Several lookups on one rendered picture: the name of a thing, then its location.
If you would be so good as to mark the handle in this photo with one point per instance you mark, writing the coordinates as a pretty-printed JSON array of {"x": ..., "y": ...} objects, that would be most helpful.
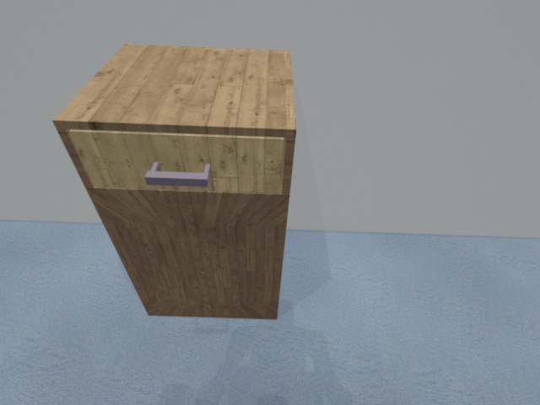
[{"x": 167, "y": 178}]

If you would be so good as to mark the drawer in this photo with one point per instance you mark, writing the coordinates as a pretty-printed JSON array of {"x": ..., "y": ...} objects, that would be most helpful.
[{"x": 238, "y": 163}]

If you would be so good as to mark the cabinet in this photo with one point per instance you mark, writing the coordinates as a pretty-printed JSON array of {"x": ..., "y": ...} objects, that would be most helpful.
[{"x": 193, "y": 253}]

